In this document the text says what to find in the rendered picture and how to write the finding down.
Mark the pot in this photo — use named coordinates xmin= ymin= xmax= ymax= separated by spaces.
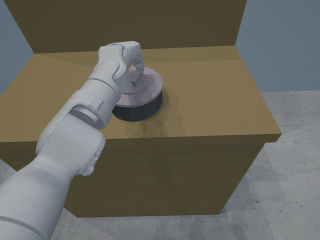
xmin=112 ymin=91 xmax=163 ymax=122

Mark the robot left hand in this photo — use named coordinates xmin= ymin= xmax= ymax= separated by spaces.
xmin=106 ymin=41 xmax=145 ymax=87

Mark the robot left upper arm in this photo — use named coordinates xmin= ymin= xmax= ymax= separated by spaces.
xmin=0 ymin=113 xmax=106 ymax=240

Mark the table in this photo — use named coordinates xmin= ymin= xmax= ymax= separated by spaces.
xmin=0 ymin=0 xmax=282 ymax=218

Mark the robot left forearm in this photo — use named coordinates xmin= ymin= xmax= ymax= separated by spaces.
xmin=35 ymin=42 xmax=133 ymax=155

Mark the lid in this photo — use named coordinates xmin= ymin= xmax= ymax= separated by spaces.
xmin=116 ymin=66 xmax=163 ymax=108

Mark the knob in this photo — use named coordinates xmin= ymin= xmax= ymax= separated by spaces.
xmin=128 ymin=68 xmax=144 ymax=87

